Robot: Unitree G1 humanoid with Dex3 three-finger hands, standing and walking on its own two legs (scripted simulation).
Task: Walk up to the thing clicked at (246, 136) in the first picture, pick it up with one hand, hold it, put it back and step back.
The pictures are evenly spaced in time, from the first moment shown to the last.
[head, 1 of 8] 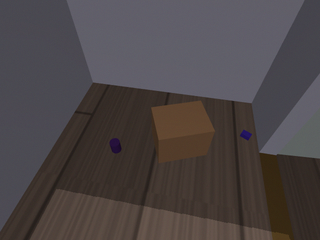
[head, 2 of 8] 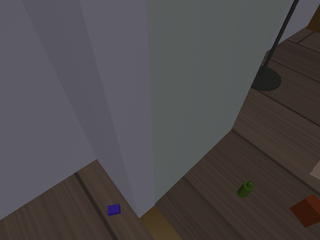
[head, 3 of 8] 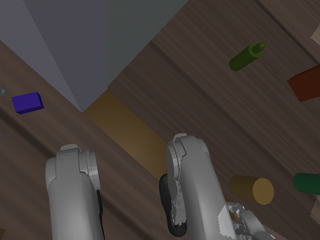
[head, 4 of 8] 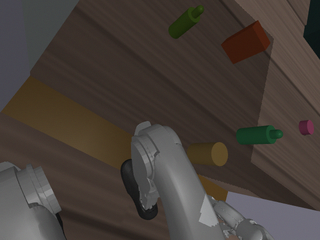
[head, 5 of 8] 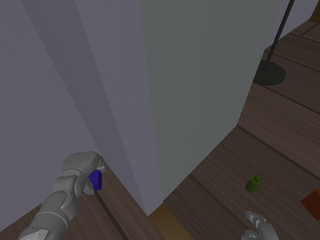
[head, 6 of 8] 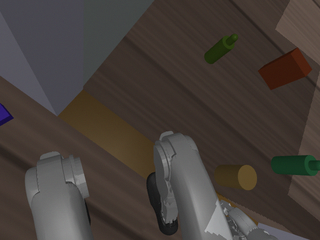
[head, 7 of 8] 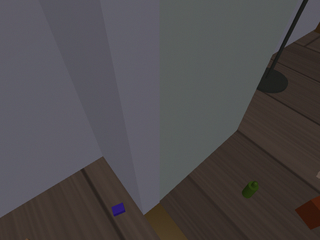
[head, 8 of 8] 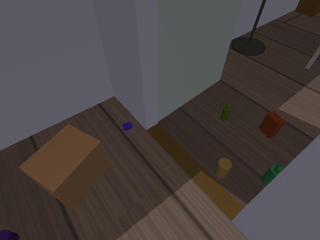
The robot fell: no
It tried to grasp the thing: yes
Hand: left
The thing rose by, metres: 0.69
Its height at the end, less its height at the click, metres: +0.00
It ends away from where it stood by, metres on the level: 0.02
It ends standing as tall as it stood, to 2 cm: yes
